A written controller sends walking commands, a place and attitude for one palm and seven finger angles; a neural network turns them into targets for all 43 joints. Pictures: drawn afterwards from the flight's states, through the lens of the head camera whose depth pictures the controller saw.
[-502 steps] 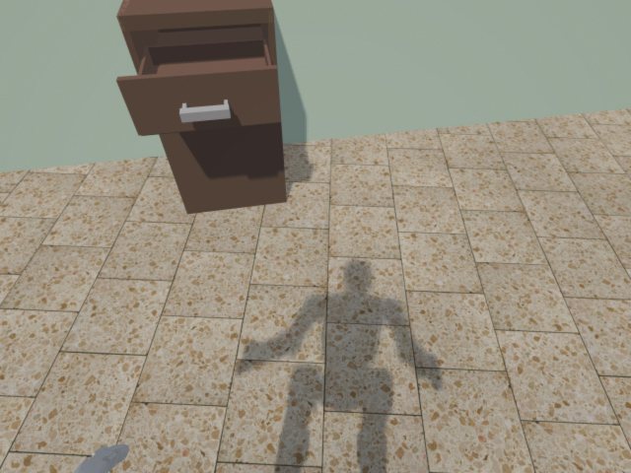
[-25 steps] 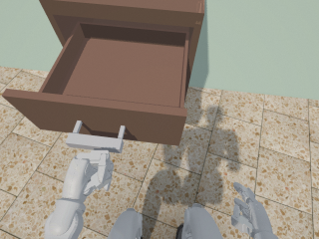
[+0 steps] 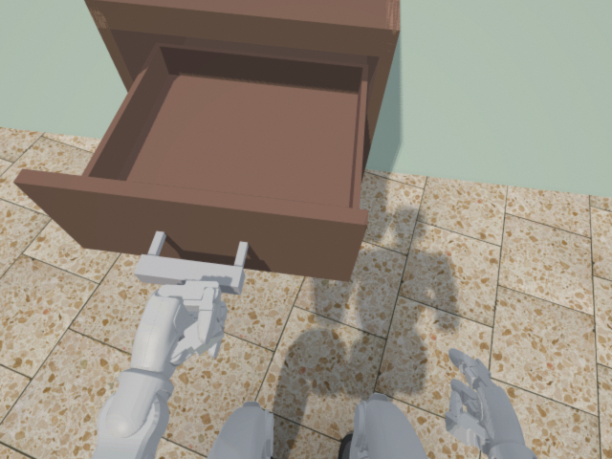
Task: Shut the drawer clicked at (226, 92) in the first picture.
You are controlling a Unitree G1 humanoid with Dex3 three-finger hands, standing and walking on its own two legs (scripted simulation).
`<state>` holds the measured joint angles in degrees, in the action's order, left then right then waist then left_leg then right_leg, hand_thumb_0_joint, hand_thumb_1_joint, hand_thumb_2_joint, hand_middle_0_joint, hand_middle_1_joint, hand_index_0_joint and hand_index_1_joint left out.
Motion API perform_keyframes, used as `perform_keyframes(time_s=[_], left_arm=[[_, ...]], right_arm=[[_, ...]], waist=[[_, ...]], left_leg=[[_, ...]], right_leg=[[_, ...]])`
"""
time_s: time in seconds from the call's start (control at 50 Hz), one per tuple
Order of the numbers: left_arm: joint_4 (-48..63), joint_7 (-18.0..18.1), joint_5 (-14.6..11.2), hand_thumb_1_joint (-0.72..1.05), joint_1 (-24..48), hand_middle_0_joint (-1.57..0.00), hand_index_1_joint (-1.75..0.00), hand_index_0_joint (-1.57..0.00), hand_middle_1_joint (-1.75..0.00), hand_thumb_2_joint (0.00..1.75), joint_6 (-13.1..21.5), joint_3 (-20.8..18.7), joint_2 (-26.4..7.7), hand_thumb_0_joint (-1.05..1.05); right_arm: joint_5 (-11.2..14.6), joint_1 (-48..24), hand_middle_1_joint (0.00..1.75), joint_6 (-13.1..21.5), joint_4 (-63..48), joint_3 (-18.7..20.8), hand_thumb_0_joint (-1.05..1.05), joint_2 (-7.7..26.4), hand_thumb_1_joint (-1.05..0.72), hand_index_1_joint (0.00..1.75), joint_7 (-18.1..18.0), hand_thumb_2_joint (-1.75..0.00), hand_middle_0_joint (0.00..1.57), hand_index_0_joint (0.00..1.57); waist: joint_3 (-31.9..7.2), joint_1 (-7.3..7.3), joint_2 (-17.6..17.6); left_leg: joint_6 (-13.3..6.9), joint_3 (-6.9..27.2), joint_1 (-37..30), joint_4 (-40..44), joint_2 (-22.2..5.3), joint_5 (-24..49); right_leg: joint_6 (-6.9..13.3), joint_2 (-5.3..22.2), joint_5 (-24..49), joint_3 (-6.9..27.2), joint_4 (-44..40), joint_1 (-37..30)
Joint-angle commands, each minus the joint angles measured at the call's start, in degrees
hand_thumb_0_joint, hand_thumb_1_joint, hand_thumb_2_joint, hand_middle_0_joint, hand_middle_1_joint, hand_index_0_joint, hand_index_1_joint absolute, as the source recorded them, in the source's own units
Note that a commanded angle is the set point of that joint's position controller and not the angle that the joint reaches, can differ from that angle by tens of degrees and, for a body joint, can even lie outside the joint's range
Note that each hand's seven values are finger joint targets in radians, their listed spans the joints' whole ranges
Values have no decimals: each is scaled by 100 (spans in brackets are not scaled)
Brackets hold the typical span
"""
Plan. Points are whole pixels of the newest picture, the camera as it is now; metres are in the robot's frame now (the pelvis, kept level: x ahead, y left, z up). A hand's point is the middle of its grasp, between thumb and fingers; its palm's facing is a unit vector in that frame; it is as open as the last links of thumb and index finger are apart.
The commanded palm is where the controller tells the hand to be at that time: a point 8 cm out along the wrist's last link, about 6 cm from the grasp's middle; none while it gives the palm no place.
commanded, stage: push the drawer shut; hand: left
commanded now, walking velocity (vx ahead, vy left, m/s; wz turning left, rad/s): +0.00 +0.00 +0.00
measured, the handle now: (196, 259) +0.35 +0.15 +0.03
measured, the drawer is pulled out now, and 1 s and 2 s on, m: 0.29 0.17 0.06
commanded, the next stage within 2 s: none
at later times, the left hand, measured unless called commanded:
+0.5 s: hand (228, 299) +0.30 +0.11 +0.03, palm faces -0.16 -0.99 -0.06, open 2.9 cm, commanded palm +0.32 +0.15 +0.04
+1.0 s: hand (244, 239) +0.39 +0.10 +0.03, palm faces -0.12 -0.99 -0.07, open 2.9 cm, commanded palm +0.39 +0.15 +0.04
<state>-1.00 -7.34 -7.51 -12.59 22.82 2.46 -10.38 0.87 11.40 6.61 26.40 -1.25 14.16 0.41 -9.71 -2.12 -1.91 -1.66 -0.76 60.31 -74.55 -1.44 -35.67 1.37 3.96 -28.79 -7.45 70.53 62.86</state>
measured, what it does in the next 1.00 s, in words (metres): stands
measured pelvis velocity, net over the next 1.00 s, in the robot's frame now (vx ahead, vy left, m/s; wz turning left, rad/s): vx -0.02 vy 0.00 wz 0.00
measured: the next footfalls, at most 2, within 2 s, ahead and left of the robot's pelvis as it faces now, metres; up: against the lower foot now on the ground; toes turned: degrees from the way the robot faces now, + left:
none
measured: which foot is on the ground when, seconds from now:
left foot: down 0.00-1.00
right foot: down 0.00-1.00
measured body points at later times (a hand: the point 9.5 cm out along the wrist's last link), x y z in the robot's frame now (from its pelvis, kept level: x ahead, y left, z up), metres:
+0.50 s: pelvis -0.02 +0.00 +0.00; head +0.09 +0.01 +0.43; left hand +0.31 +0.16 +0.03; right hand +0.15 -0.24 -0.10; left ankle +0.00 +0.10 -0.62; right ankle +0.05 -0.12 -0.62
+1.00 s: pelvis -0.02 +0.00 +0.00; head +0.10 +0.00 +0.44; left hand +0.39 +0.15 +0.03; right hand +0.09 -0.26 -0.11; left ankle +0.00 +0.10 -0.62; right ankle +0.05 -0.12 -0.62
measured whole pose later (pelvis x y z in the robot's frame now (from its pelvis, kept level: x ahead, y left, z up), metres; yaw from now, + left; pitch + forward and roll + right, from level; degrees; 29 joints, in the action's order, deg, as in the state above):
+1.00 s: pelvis -0.02 +0.00 +0.00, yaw +0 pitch +22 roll -1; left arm -36.6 -2.8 -5.8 25.0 25.3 -2.6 -11.9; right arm 0.5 13.5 3.6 34.8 -1.3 14.9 -0.1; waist -7.4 -5.1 -1.4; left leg -1.6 -1.6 62.4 -72.0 -1.0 -32.0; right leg 1.7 4.1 -25.3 -6.6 68.5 65.3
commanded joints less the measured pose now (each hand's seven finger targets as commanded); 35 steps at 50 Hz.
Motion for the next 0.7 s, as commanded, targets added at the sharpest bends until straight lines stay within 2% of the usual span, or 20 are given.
perform_keyframes(time_s=[0.0,0.02,0.08,0.12,0.16,0.24,0.26,0.3,0.32,0.34,0.38,0.4,0.44,0.46,0.5,0.52,0.56,0.64,0.66,0.68], left_arm=[[1245,23,3,90,749,-140,-160,-140,-160,90,178,-257,-401,0],[1381,97,-21,90,795,-140,-160,-140,-160,90,211,-313,-410,0],[1208,267,31,90,1268,-140,-160,-140,-160,90,261,-13,-111,0],[1061,364,56,90,1463,-140,-160,-140,-160,90,333,-42,-139,0],[934,403,122,90,1982,-140,-160,-140,-160,90,407,41,-143,0],[713,394,178,90,2614,-140,-160,-140,-160,90,484,54,-268,0],[608,378,179,90,2648,-140,-160,-140,-160,90,470,-22,-313,0],[547,336,165,90,3080,-140,-160,-140,-160,90,429,112,-244,0],[526,334,145,90,3151,-140,-160,-140,-160,90,402,94,-243,0],[383,339,131,90,3187,-140,-160,-140,-160,90,344,77,-260,0],[238,346,113,90,3392,-140,-160,-140,-160,90,283,-23,-330,0],[216,345,93,90,3547,-140,-160,-140,-160,90,251,75,-231,0],[-25,374,103,90,3764,-140,-160,-140,-160,90,202,-47,-357,0],[-200,389,98,90,3853,-140,-160,-140,-160,90,180,-8,-255,0],[-346,435,87,90,4157,-140,-160,-140,-160,90,193,-91,-323,0],[-348,452,75,90,4314,-140,-160,-140,-160,90,218,-17,-230,0],[-643,489,79,90,4346,-140,-160,-140,-160,90,244,-181,-316,0],[-1091,523,141,90,5006,-140,-160,-140,-160,90,343,-167,-338,0],[-1232,530,139,90,5024,-140,-160,-140,-160,90,364,-245,-337,0],[-1271,537,142,90,5183,-140,-160,-140,-160,90,403,-274,-398,0]], right_arm=[[-5,27,30,230,-875,361,0,765,-90,30,-108,-90,20,20],[-15,33,30,222,-887,355,0,749,-90,30,-102,-90,20,20],[-34,58,30,221,-753,322,0,726,-90,30,-84,-90,20,20],[-55,61,30,230,-674,310,0,740,-90,30,-89,-90,20,20],[-67,47,30,245,-571,300,0,759,-90,30,-108,-90,20,20],[-61,17,30,248,-431,287,0,792,-90,30,-132,-90,20,20],[-55,16,30,242,-410,292,0,805,-90,30,-136,-90,20,20],[-32,11,30,226,-345,278,0,817,-90,30,-149,-90,20,20],[-26,1,30,227,-322,283,0,815,-90,30,-147,-90,20,20],[-25,21,30,210,-311,275,0,830,-90,30,-149,-90,20,20],[-7,16,30,181,-268,277,0,853,-90,30,-161,-90,20,20],[-9,5,30,174,-258,268,0,838,-90,30,-160,-90,20,20],[-3,22,30,156,-232,251,0,861,-90,30,-167,-90,20,20],[1,24,30,145,-213,248,0,848,-90,30,-164,-90,20,20],[9,34,30,138,-169,244,0,853,-90,30,-168,-90,20,20],[7,38,30,141,-167,248,0,849,-90,30,-168,-90,20,20],[-9,84,30,120,-132,246,0,857,-90,30,-150,-90,20,20],[-5,161,30,78,-39,243,0,883,-90,30,-154,-90,20,20],[-13,177,30,69,-28,251,0,882,-90,30,-141,-90,20,20],[-9,186,30,56,-8,259,0,898,-90,30,-139,-90,20,20]], waist=[[-1932,-60,1],[-2065,-11,-85],[-1771,-212,-81],[-1714,-215,41],[-1671,-345,107],[-1756,-374,32],[-1835,-331,-37],[-1890,-402,-99],[-1927,-358,-237],[-1943,-400,-92],[-2018,-373,-89],[-2043,-411,-118],[-1980,-411,-56],[-1930,-415,-22],[-1887,-420,-42],[-1897,-467,-37],[-1950,-414,-61],[-1766,-550,33],[-1831,-492,-5],[-1898,-524,-20]], left_leg=[[61,355,-918,1229,155,1884],[79,352,-1033,1242,162,2056],[102,439,-1083,1233,123,1993],[93,455,-969,1231,131,1768],[62,472,-897,1186,130,1572],[43,503,-881,1216,149,1282],[50,497,-909,1234,157,1272],[52,535,-1008,1265,150,1204],[66,535,-1077,1300,161,1193],[45,553,-1048,1322,153,1184],[55,564,-1078,1360,153,1106],[46,534,-1072,1362,171,1087],[47,551,-987,1422,170,973],[49,554,-989,1445,171,931],[55,536,-945,1464,176,789],[47,536,-989,1466,182,811],[51,498,-958,1485,192,869],[42,530,-900,1513,177,762],[50,501,-892,1516,189,760],[53,509,-914,1507,181,750]], right_leg=[[50,-229,1116,425,-821,-1631],[52,-219,1244,418,-792,-1680],[31,-231,1068,340,-783,-1292],[38,-237,879,355,-811,-1273],[27,-236,746,375,-837,-1168],[36,-219,514,422,-865,-1103],[39,-210,518,428,-854,-1124],[27,-197,498,429,-871,-1063],[37,-188,492,430,-884,-1063],[25,-202,474,421,-905,-1084],[22,-198,440,423,-919,-1110],[12,-190,443,442,-970,-1165],[20,-194,354,432,-984,-1179],[15,-196,332,432,-1001,-1156],[15,-194,235,454,-1040,-1157],[9,-191,276,460,-1054,-1135],[18,-196,298,473,-1077,-1223],[23,-211,264,456,-1069,-1098],[22,-209,244,478,-1079,-1137],[16,-202,247,494,-1072,-1114]])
